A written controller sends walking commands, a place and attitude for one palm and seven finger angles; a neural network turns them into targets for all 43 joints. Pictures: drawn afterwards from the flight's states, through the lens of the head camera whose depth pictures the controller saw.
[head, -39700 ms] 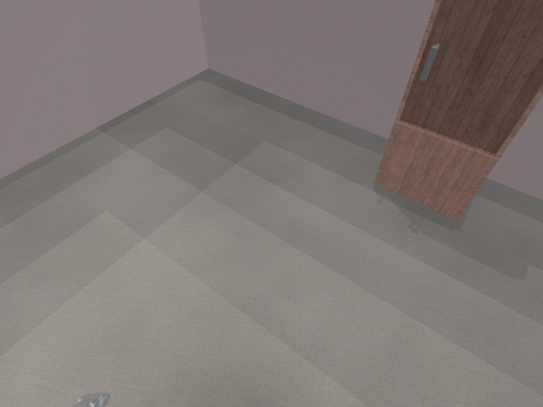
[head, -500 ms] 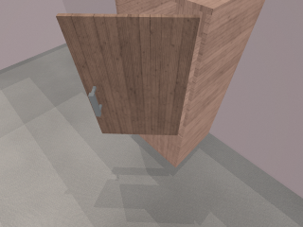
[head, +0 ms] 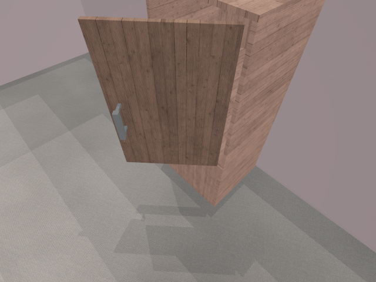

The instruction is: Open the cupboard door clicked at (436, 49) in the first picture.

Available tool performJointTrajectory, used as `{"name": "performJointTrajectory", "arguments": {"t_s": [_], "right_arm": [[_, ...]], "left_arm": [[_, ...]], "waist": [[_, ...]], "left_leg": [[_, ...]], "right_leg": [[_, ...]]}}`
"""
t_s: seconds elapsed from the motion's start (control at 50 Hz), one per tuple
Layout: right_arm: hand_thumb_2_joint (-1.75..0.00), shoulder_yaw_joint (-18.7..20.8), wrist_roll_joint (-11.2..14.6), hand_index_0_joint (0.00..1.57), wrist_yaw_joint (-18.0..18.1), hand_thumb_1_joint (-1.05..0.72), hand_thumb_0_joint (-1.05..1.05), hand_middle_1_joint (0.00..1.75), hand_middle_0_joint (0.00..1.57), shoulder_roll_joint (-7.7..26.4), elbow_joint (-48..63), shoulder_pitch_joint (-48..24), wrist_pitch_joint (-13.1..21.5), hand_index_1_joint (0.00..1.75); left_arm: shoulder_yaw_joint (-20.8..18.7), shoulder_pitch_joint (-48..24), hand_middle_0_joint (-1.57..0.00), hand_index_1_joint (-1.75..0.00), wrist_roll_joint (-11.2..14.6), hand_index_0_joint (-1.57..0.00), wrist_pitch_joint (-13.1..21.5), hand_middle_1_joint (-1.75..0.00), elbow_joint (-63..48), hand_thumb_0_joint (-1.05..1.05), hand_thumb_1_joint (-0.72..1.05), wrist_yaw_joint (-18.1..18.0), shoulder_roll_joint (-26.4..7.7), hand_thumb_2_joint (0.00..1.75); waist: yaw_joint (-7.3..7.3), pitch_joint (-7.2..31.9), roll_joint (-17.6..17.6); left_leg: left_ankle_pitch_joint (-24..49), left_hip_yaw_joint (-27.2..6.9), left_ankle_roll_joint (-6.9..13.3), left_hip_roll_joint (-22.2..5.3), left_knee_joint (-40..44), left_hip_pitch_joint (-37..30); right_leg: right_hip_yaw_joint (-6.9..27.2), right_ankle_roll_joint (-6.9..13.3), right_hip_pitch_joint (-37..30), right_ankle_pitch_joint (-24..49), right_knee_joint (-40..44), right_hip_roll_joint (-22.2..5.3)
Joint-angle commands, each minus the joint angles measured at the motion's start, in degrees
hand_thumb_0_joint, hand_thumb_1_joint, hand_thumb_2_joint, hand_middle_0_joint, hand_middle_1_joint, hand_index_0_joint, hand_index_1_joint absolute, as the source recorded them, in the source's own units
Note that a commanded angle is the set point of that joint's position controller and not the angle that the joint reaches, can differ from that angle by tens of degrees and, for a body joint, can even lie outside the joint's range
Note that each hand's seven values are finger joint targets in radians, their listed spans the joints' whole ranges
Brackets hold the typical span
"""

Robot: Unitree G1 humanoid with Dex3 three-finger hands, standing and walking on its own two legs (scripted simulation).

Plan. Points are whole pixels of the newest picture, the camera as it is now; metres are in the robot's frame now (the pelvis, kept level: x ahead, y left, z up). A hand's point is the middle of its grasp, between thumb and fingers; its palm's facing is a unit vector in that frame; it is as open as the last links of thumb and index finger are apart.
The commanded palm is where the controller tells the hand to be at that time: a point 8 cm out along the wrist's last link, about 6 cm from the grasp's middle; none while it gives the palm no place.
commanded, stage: look again from close up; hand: left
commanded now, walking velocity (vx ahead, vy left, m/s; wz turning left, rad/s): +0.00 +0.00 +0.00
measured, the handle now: (121, 122) +0.59 +0.26 -0.07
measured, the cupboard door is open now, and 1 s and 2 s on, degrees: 43 43 43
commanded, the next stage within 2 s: shuffle to correct the standing spot in 0.54 s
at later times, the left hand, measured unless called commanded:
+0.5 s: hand out of the picture +0.04 +0.18 -0.17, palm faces +0.01 -0.98 -0.22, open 7.4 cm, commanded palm none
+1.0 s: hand out of the picture +0.02 +0.21 -0.19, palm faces +0.05 -0.98 -0.21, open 7.4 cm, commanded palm none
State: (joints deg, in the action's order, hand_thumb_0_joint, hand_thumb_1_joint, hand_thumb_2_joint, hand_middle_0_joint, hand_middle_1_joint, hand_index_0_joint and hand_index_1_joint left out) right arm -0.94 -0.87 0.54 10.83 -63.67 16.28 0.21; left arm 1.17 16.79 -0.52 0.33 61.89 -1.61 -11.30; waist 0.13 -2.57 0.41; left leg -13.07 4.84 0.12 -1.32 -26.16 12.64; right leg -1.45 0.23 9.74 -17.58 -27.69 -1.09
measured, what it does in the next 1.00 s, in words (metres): stands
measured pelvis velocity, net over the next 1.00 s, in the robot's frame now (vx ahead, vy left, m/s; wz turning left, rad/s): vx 0.04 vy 0.02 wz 0.00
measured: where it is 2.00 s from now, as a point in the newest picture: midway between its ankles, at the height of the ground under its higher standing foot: outside the picture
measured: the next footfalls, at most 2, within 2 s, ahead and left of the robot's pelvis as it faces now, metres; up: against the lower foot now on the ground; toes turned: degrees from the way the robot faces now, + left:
right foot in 1.18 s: +0.10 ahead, -0.10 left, +0.00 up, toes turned +0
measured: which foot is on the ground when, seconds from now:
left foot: down 0.00-1.00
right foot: down 0.00-0.96, up 0.98-1.00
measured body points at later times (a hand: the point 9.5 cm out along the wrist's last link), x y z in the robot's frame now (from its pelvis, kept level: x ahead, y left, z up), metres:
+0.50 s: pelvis +0.01 -0.01 +0.00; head +0.02 +0.00 +0.45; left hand +0.04 +0.24 -0.15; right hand +0.06 -0.24 -0.15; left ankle +0.01 +0.12 -0.74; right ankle -0.03 -0.11 -0.74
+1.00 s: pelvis +0.04 +0.02 -0.01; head +0.06 +0.04 +0.44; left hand +0.02 +0.26 -0.17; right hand +0.06 -0.22 -0.16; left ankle +0.01 +0.12 -0.74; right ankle -0.03 -0.10 -0.72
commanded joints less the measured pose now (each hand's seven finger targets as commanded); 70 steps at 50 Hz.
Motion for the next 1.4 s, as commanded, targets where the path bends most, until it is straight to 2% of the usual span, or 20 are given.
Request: {"name": "performJointTrajectory", "arguments": {"t_s": [0.0, 0.34, 0.64, 0.7, 0.76, 0.8, 0.86, 0.9, 0.92, 0.94, 0.96, 0.98, 1.04, 1.1, 1.12, 1.16, 1.18, 1.22, 1.3, 1.38], "right_arm": [[-0.9, 1.52, 0.44, 0.2, 0.82, -0.9, 0.0, 0.3, 0.2, 6.36, 1.94, 0.31, 1.77, 0.3], [-0.9, 1.85, 0.26, 0.2, 1.11, -0.9, 0.0, 0.3, 0.2, 7.06, 1.1, -2.74, 1.86, 0.3], [-0.9, 1.87, 0.12, 0.2, 0.95, -0.9, 0.0, 0.3, 0.2, 8.83, 1.44, -4.79, 1.97, 0.3], [-0.9, 1.72, -0.09, 0.2, 0.59, -0.9, 0.0, 0.3, 0.2, 7.64, 1.73, -3.79, 1.34, 0.3], [-0.9, 1.53, -0.37, 0.2, 0.22, -0.9, 0.0, 0.3, 0.2, 6.12, 2.89, -3.49, 0.69, 0.3], [-0.9, 1.61, -0.47, 0.2, 0.11, -0.9, 0.0, 0.3, 0.2, 5.6, 3.71, -3.06, 0.56, 0.3], [-0.9, 1.79, -0.38, 0.2, 0.16, -0.9, 0.0, 0.3, 0.2, 5.25, 4.31, -0.73, 0.89, 0.3], [-0.9, 1.98, -0.3, 0.2, 0.21, -0.9, 0.0, 0.3, 0.2, 5.95, 3.35, 3.72, 1.33, 0.3], [-0.9, 2.44, -0.6, 0.2, 0.5, -0.9, 0.0, 0.3, 0.2, 8.32, 2.44, 7.36, 1.58, 0.3], [-0.9, 2.81, -0.68, 0.2, 0.99, -0.9, 0.0, 0.3, 0.2, 9.94, 1.52, 11.51, 1.66, 0.3], [-0.9, 2.45, -0.45, 0.2, 1.66, -0.9, 0.0, 0.3, 0.2, 8.8, 1.39, 12.63, 1.72, 0.3], [-0.9, 2.19, -0.3, 0.2, 2.06, -0.9, 0.0, 0.3, 0.2, 7.58, 1.94, 10.75, 1.88, 0.3], [-0.9, 2.66, -0.27, 0.2, 2.52, -0.9, 0.0, 0.3, 0.2, 9.52, 4.03, 3.05, 2.49, 0.3], [-0.9, 3.39, 0.2, 0.2, 2.64, -0.9, 0.0, 0.3, 0.2, 10.37, 3.96, 0.09, 2.82, 0.3], [-0.9, 3.44, 0.41, 0.2, 2.59, -0.9, 0.0, 0.3, 0.2, 9.66, 3.92, -0.2, 2.78, 0.3], [-0.9, 3.19, 0.6, 0.2, 2.26, -0.9, 0.0, 0.3, 0.2, 5.57, 3.65, 1.22, 2.35, 0.3], [-0.9, 3.11, 0.5, 0.2, 2.12, -0.9, 0.0, 0.3, 0.2, 4.5, 3.43, 1.34, 1.92, 0.3], [-0.9, 2.81, 0.32, 0.2, 1.95, -0.9, 0.0, 0.3, 0.2, 2.58, 2.26, 2.56, 1.16, 0.3], [-0.9, 2.97, 0.16, 0.2, 1.82, -0.9, 0.0, 0.3, 0.2, 5.3, 1.82, 0.41, 1.81, 0.3], [-0.9, 2.92, 0.11, 0.2, 1.6, -0.9, 0.0, 0.3, 0.2, 6.47, 1.76, -2.01, 2.05, 0.3]], "left_arm": [[-1.34, 1.3, -0.2, -0.3, -0.07, -0.2, 1.27, -0.3, -1.59, 0.0, 0.9, -0.3, -7.21, 0.9], [-1.77, -0.5, -0.2, -0.3, -0.26, -0.2, 1.27, -0.3, -0.36, 0.0, 0.9, -0.21, -7.67, 0.9], [-2.39, -2.26, -0.2, -0.3, -0.28, -0.2, 1.55, -0.3, -1.31, 0.0, 0.9, 0.03, -9.65, 0.9], [-2.62, -0.73, -0.2, -0.3, -0.6, -0.2, 1.06, -0.3, -1.01, 0.0, 0.9, 0.07, -9.2, 0.9], [-3.19, 1.3, -0.2, -0.3, -0.63, -0.2, 0.58, -0.3, -0.99, 0.0, 0.9, 0.13, -9.91, 0.9], [-3.78, 2.82, -0.2, -0.3, -0.7, -0.2, 0.46, -0.3, -1.34, 0.0, 0.9, 0.01, -10.63, 0.9], [-4.54, 3.41, -0.2, -0.3, -0.89, -0.2, 0.46, -0.3, -2.22, 0.0, 0.9, -0.19, -10.54, 0.9], [-4.55, 2.16, -0.2, -0.3, -1.0, -0.2, -0.02, -0.3, -3.08, 0.0, 0.9, -0.06, -9.25, 0.9], [-4.28, 1.07, -0.2, -0.3, -0.93, -0.2, -0.19, -0.3, -3.94, 0.0, 0.9, 0.03, -7.32, 0.9], [-3.5, -1.55, -0.2, -0.3, -0.87, -0.2, -0.16, -0.3, -5.17, 0.0, 0.9, -0.05, -4.95, 0.9], [-3.14, -3.64, -0.2, -0.3, -0.73, -0.2, -0.16, -0.3, -6.22, 0.0, 0.9, -0.41, -4.35, 0.9], [-3.1, -4.73, -0.2, -0.3, -0.57, -0.2, -0.12, -0.3, -6.35, 0.0, 0.9, -0.56, -4.26, 0.9], [-3.43, -2.87, -0.2, -0.3, -0.16, -0.2, -0.26, -0.3, -5.33, 0.0, 0.9, -0.3, -4.75, 0.9], [-3.79, -0.91, -0.2, -0.3, -0.11, -0.2, 0.12, -0.3, -4.19, 0.0, 0.9, -0.18, -6.14, 0.9], [-3.86, 0.19, -0.2, -0.3, -0.2, -0.2, 0.45, -0.3, -3.83, 0.0, 0.9, -0.25, -6.5, 0.9], [-3.52, 0.55, -0.2, -0.3, -0.16, -0.2, 0.91, -0.3, -3.44, 0.0, 0.9, -0.51, -7.15, 0.9], [-3.26, -0.31, -0.2, -0.3, -0.08, -0.2, 0.85, -0.3, -3.67, 0.0, 0.9, -0.48, -7.28, 0.9], [-2.99, -1.22, -0.2, -0.3, -0.16, -0.2, 0.72, -0.3, -3.7, 0.0, 0.9, -0.77, -6.3, 0.9], [-3.2, -4.19, -0.2, -0.3, -0.19, -0.2, 0.91, -0.3, -4.68, 0.0, 0.9, -0.67, -7.87, 0.9], [-3.28, -5.88, -0.2, -0.3, -0.3, -0.2, 1.09, -0.3, -4.38, 0.0, 0.9, -0.38, -8.8, 0.9]], "waist": [[0.09, 0.87, 0.46], [0.21, -0.01, -0.01], [0.5, 3.28, -0.7], [0.95, 1.2, 1.13], [1.56, -1.82, 5.18], [2.03, -3.33, 7.48], [1.5, -3.23, 7.92], [-0.47, -1.29, 0.55], [-1.75, 0.34, -7.85], [-3.11, 0.38, -15.02], [-3.2, -0.45, -12.77], [-2.24, -2.01, -7.0], [0.62, 0.96, -5.77], [1.82, 3.7, -4.65], [2.27, 4.75, -2.86], [0.86, 5.17, 1.08], [0.45, 4.01, 0.64], [-0.13, 4.85, 5.39], [0.27, 4.47, 0.81], [0.4, 3.19, 1.02]], "left_leg": [[6.3, -5.39, 1.95, -5.07, 4.14, -2.72], [8.65, -5.85, 1.68, -5.46, 5.0, -3.39], [11.03, -5.56, 1.49, -5.44, 4.58, -4.97], [3.49, -4.18, 1.28, -3.88, 2.55, -1.69], [-3.28, -1.72, 0.23, -1.34, -2.1, 4.35], [-5.7, -0.31, -0.03, -0.76, -6.34, 7.94], [-5.24, 0.05, 0.18, -0.87, -5.18, 6.07], [6.44, -2.08, 1.69, -2.07, -0.71, -3.36], [16.8, -8.83, 4.87, -7.11, 1.34, -9.7], [29.14, -17.22, 10.04, -13.67, 5.66, -14.46], [39.14, -20.55, 13.64, -16.8, 6.92, -14.52], [45.93, -19.62, 15.09, -17.68, 5.19, -12.27], [47.07, -12.79, 12.4, -13.54, 4.65, -8.16], [42.41, -10.06, 9.0, -11.51, 2.54, -7.68], [37.12, -9.46, 7.09, -10.38, 0.92, -6.38], [18.07, -6.54, 2.63, -5.29, 0.48, -1.29], [12.8, -6.11, 1.83, -4.1, 1.62, -0.78], [11.6, -4.98, 0.78, -3.8, 1.15, -1.55], [17.0, -6.29, 1.44, -5.29, 4.14, -3.75], [13.15, -6.8, 1.62, -5.62, 6.01, -3.96]], "right_leg": [[5.21, 1.97, 2.38, 8.83, 6.22, -5.0], [4.88, 1.67, 2.24, 11.43, 6.77, -5.17], [4.75, 1.8, -0.67, 14.91, 6.94, -6.03], [6.26, 2.85, -0.55, 7.5, 7.27, -7.13], [10.76, 5.23, -1.21, 1.49, 9.97, -10.71], [13.49, 7.45, -2.37, 3.94, 10.76, -13.89], [11.69, 8.26, -1.66, 12.48, 6.76, -14.6], [4.96, 5.32, 3.07, 11.88, -1.31, -9.18], [-0.88, 2.95, 8.73, 5.18, -10.36, -3.95], [-5.23, 1.0, 17.1, -12.1, -20.27, 0.33], [-1.59, 0.99, 20.97, -19.08, -27.36, -0.65], [0.65, 1.36, 20.58, -18.09, -28.71, -2.69], [0.93, 0.62, 11.84, -10.63, -19.19, -3.7], [-0.37, 0.6, 3.92, 2.16, -4.81, -2.5], [0.38, 0.75, 0.44, 9.09, 0.44, -2.83], [6.73, 2.94, -3.44, 28.67, -0.17, -8.11], [7.33, 3.59, -2.45, 32.15, -0.91, -9.67], [7.01, 3.92, -2.09, 33.8, -1.52, -9.64], [5.18, 2.59, -1.13, 27.12, -0.56, -6.92], [5.23, 2.45, -0.73, 21.19, 2.64, -6.24]]}}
